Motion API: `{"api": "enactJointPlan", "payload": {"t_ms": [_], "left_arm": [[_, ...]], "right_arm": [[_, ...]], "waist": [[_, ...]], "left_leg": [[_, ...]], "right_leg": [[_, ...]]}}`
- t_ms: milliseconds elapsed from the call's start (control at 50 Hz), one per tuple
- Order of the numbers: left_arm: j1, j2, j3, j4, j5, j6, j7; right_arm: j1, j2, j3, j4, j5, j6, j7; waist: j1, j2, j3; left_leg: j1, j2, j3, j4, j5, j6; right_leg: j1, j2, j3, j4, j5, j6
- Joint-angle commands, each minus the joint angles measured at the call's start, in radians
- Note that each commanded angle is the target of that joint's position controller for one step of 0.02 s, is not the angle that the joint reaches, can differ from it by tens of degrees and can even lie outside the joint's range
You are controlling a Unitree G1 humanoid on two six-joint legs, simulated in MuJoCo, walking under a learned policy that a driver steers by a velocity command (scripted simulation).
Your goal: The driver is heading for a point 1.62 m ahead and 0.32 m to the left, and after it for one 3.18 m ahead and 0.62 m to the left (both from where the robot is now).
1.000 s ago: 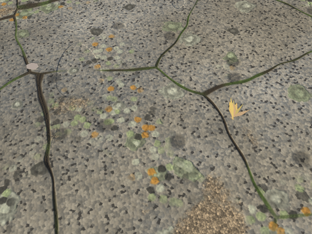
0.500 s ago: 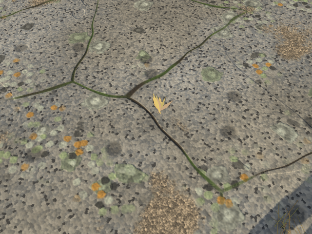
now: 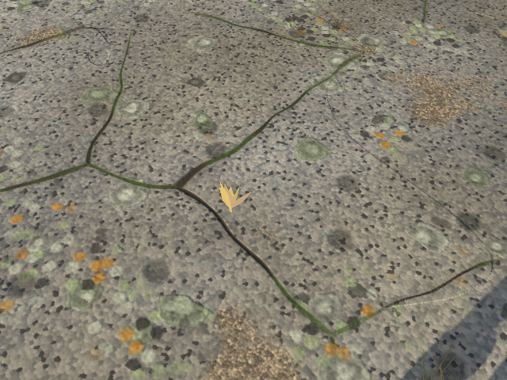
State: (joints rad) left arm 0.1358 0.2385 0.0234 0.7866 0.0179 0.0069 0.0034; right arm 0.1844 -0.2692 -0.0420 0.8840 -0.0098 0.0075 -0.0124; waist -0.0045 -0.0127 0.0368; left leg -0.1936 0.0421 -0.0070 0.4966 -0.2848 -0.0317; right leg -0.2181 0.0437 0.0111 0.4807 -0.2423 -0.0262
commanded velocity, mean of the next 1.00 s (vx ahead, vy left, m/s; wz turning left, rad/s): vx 0.02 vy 0.00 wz -0.01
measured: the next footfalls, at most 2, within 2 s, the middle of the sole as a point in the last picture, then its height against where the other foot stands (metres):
left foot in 1.54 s outside the picture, level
right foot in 1.98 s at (286, 347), level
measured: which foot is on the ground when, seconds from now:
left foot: down 0.00-1.00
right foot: down 0.00-1.00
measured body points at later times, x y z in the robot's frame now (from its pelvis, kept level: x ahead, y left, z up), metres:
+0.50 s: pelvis +0.00 +0.02 +0.00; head +0.01 +0.02 +0.45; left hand +0.08 +0.28 -0.14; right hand +0.08 -0.25 -0.14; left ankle -0.01 +0.14 -0.74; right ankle +0.01 -0.10 -0.74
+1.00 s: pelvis +0.02 +0.02 +0.00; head +0.02 +0.02 +0.45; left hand +0.05 +0.28 -0.15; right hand +0.04 -0.25 -0.15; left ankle -0.01 +0.14 -0.74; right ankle +0.01 -0.10 -0.73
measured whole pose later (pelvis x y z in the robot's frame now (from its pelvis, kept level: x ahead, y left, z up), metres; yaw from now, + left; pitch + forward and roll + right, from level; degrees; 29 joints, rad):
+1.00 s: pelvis +0.02 +0.02 +0.00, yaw +0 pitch -1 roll +0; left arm 0.23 0.23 0.03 1.10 -0.01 -0.02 0.03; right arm 0.28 -0.24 -0.02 1.06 0.02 -0.03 -0.04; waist 0.00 0.00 0.00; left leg -0.19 0.00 0.00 0.54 -0.37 0.03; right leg -0.24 0.01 0.02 0.60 -0.42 -0.04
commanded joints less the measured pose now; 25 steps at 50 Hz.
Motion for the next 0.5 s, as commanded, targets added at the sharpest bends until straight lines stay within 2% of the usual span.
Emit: {"api": "enactJointPlan", "payload": {"t_ms": [20,200,500], "left_arm": [[-0.029,0.126,0.037,-0.042,-0.002,0.002,0.014],[0.003,0.118,0.042,0.061,-0.009,-0.002,0.020],[0.025,0.124,0.035,0.197,-0.015,-0.003,0.033]], "right_arm": [[-0.045,-0.119,-0.019,-0.038,-0.003,-0.033,0.000],[-0.021,-0.114,-0.006,0.024,0.002,-0.028,-0.016],[-0.006,-0.098,0.007,0.104,0.004,-0.023,-0.018]], "waist": [[0.009,0.087,-0.040],[-0.004,0.015,-0.028],[0.001,0.017,-0.021]], "left_leg": [[-0.039,0.050,-0.057,-0.114,0.122,0.034],[-0.003,0.027,-0.039,-0.104,0.140,0.038],[-0.002,0.002,-0.021,-0.115,0.154,0.040]], "right_leg": [[0.053,-0.071,0.076,-0.063,0.090,-0.018],[0.049,-0.071,0.068,-0.076,0.143,-0.002],[0.065,-0.072,0.053,-0.080,0.168,0.005]]}}
Keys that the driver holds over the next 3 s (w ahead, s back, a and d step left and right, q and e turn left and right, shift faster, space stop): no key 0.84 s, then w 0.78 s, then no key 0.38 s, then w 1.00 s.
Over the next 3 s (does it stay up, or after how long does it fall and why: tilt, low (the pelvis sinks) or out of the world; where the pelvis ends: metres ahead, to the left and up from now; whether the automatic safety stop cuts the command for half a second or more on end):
stays up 0.85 0.04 0.00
